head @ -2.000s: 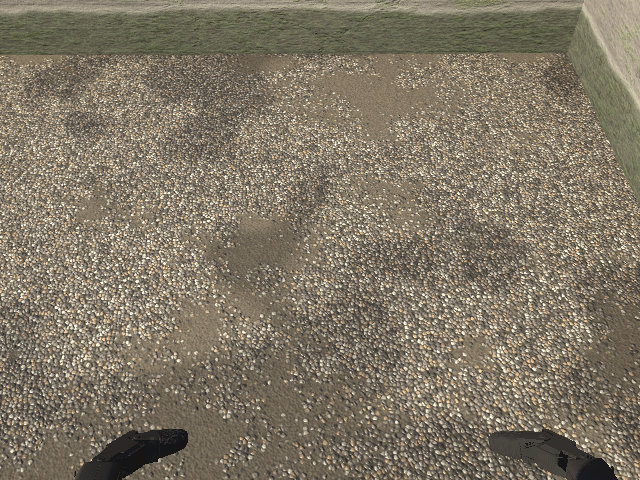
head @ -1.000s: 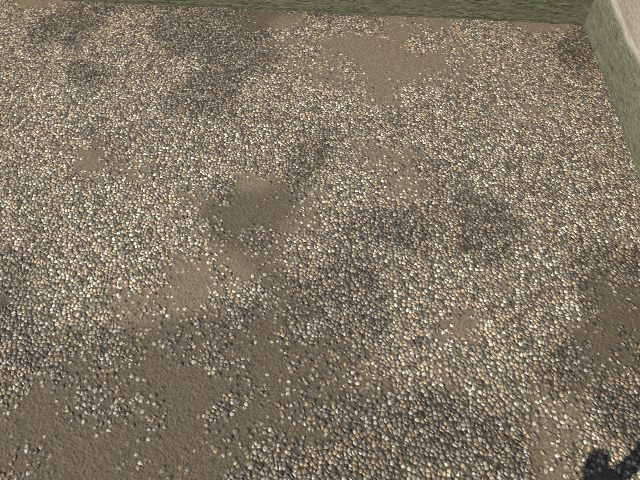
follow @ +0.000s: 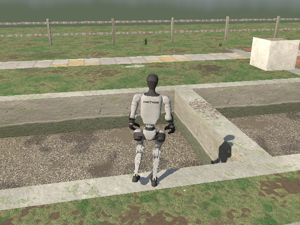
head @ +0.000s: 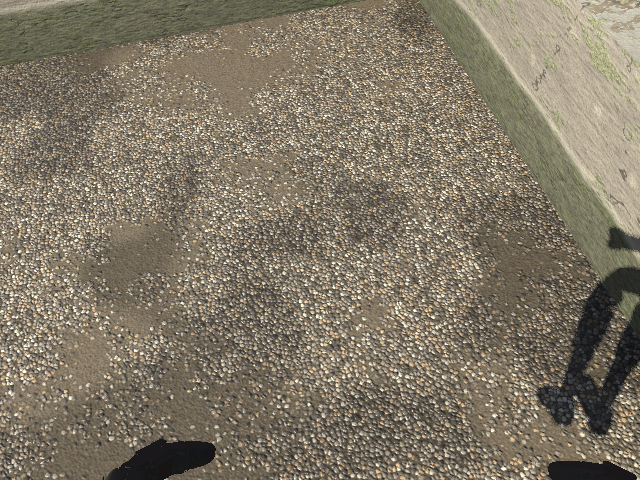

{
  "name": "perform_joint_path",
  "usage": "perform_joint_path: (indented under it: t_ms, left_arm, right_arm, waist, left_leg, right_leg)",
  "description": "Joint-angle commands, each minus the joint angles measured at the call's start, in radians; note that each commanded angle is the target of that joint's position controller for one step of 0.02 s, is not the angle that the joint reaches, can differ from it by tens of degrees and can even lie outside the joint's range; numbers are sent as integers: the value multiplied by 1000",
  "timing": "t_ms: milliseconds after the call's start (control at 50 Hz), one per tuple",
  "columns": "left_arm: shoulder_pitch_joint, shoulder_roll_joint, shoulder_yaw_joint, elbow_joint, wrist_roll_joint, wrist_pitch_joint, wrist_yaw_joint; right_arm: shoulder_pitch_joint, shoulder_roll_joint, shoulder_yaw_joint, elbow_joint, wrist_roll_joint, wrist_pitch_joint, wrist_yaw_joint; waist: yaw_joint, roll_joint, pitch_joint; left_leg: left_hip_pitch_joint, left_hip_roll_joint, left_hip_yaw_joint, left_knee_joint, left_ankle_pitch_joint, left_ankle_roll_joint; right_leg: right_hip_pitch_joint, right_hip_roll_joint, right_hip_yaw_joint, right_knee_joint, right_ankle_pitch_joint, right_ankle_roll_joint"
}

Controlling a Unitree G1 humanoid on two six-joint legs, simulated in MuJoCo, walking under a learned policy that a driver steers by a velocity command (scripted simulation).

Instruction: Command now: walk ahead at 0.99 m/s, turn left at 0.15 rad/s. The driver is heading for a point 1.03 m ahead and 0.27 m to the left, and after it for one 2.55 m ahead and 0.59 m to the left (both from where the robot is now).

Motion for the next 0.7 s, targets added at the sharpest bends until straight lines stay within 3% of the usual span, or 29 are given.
perform_joint_path:
  t_ms: [20,60,100,200,220,240,260,280,300,320,340,360,400,420,440,460,500,540,580,640,700]
  left_arm:
    - [-66,159,48,-111,4,-61,9]
    - [-58,135,39,-115,7,-71,10]
    - [-34,121,36,-108,10,-71,12]
    - [-5,132,58,-89,20,-50,13]
    - [0,130,58,-83,28,-44,15]
    - [-42,121,62,-84,24,-40,19]
    - [-50,107,62,-89,18,-33,22]
    - [-34,91,59,-96,18,-25,20]
    - [-101,86,56,-116,11,-21,14]
    - [-177,96,60,-145,-6,-23,8]
    - [-189,110,67,-181,-28,-27,-18]
    - [-149,83,60,-172,-22,-33,-40]
    - [-4,119,80,-114,4,-38,-42]
    - [118,155,95,-78,14,-39,-35]
    - [218,212,110,-45,20,-33,-22]
    - [233,220,112,-39,11,-27,-1]
    - [162,179,90,-31,18,-29,13]
    - [68,153,75,-33,27,-35,11]
    - [14,143,68,-37,28,-26,2]
    - [32,161,68,-36,22,-12,-9]
    - [83,217,98,-19,14,2,-24]
  right_arm:
    - [22,-100,-32,-53,15,12,0]
    - [-13,-91,-30,-54,15,19,9]
    - [-28,-67,-21,-46,18,24,22]
    - [-72,-53,-6,-50,41,32,55]
    - [-45,-51,-1,-43,31,29,59]
    - [4,-32,4,-29,22,27,60]
    - [56,-26,9,-5,7,25,64]
    - [58,-53,0,1,27,25,64]
    - [27,-86,-12,-19,58,29,62]
    - [-19,-130,-26,-44,54,33,61]
    - [-110,-208,-47,-72,68,14,59]
    - [-232,-199,-49,-109,70,5,50]
    - [-211,-149,-42,-127,72,-7,44]
    - [-196,-127,-41,-141,76,-8,44]
    - [-174,-115,-46,-145,76,-5,44]
    - [-159,-157,-66,-128,46,1,46]
    - [-106,-150,-71,-99,30,24,51]
    - [-62,-151,-69,-66,30,59,57]
    - [-52,-154,-68,-58,34,91,54]
    - [-65,-128,-48,-57,39,93,66]
    - [-55,-117,-34,-55,39,69,71]
  waist:
    - [4,-87,-221]
    - [12,-67,-208]
    - [20,-92,-187]
    - [47,-145,-154]
    - [49,-144,-140]
    - [19,-116,-135]
    - [17,-72,-143]
    - [25,6,-138]
    - [-32,118,-116]
    - [-69,223,-120]
    - [-2,273,-96]
    - [53,253,-105]
    - [96,79,-153]
    - [141,-59,-206]
    - [161,-199,-219]
    - [142,-142,-135]
    - [60,-118,-90]
    - [10,-154,-70]
    - [-24,-142,-65]
    - [-17,-101,-85]
    - [16,-129,-97]
  left_leg:
    - [48,-1,-82,-18,80,20]
    - [53,19,-68,-115,99,32]
    - [103,42,-30,-234,92,56]
    - [273,71,73,-482,-26,135]
    - [318,78,77,-533,-24,159]
    - [405,77,104,-621,61,187]
    - [528,62,125,-687,192,215]
    - [544,71,51,-691,309,242]
    - [448,121,-115,-732,254,261]
    - [407,171,-270,-808,167,280]
    - [280,180,-352,-925,10,279]
    - [169,152,-323,-950,-47,247]
    - [13,94,-257,-882,-124,191]
    - [-76,47,-183,-726,-193,172]
    - [-135,-4,-54,-516,-182,152]
    - [-148,15,-13,-387,-141,136]
    - [-117,80,26,-225,-98,105]
    - [-15,111,74,-122,-39,67]
    - [64,128,111,-82,21,43]
    - [203,124,168,-282,16,53]
    - [278,101,231,-484,-86,72]
  right_leg:
    - [179,-331,357,-334,302,18]
    - [228,-322,311,-327,350,61]
    - [247,-305,250,-348,377,109]
    - [280,-288,136,-420,289,149]
    - [265,-271,89,-423,316,169]
    - [234,-248,25,-402,320,190]
    - [180,-166,-71,-350,335,233]
    - [142,-69,-163,-292,313,273]
    - [121,-46,-153,-212,183,247]
    - [106,-49,-96,-124,55,206]
    - [175,-32,-57,-119,19,177]
    - [332,-42,-19,-130,106,164]
    - [587,-110,17,-199,89,136]
    - [711,-234,136,-282,-23,121]
    - [736,-411,292,-420,-136,115]
    - [614,-478,357,-483,-29,109]
    - [463,-486,290,-507,22,57]
    - [291,-441,138,-559,-59,1]
    - [170,-427,8,-560,-54,2]
    - [102,-390,-111,-501,-131,38]
    - [149,-406,-128,-439,-239,18]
